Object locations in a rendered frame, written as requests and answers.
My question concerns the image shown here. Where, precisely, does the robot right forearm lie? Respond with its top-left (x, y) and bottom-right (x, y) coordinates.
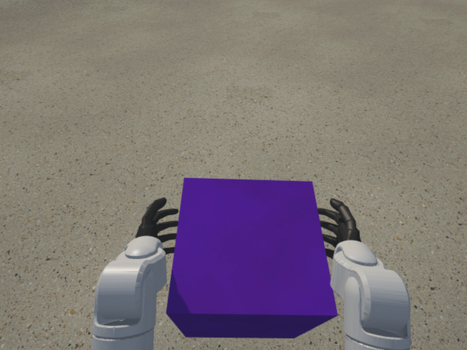
top-left (330, 240), bottom-right (411, 350)

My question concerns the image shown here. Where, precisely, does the left robot hand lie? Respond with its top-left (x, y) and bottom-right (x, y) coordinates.
top-left (136, 198), bottom-right (179, 254)

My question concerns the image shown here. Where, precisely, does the robot left forearm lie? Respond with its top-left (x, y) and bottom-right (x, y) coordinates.
top-left (91, 236), bottom-right (167, 350)

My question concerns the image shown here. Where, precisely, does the carton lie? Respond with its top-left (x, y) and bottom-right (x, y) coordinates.
top-left (166, 178), bottom-right (338, 338)

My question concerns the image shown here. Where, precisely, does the right robot hand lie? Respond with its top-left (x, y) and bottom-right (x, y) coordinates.
top-left (317, 198), bottom-right (361, 259)

